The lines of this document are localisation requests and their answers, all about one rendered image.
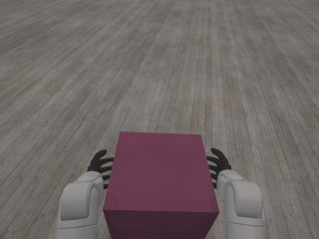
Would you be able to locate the left robot hand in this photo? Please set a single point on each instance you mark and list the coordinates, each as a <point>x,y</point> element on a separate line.
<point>96,163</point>

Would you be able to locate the right robot hand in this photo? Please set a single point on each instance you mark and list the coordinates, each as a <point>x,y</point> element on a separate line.
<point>221,162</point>

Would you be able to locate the carton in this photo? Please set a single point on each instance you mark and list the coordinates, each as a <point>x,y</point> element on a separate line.
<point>160,187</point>

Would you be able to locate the robot right forearm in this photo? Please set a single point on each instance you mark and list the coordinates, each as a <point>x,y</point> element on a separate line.
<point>243,206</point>

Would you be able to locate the robot left forearm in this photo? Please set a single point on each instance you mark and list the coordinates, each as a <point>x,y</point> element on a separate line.
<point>78,213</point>

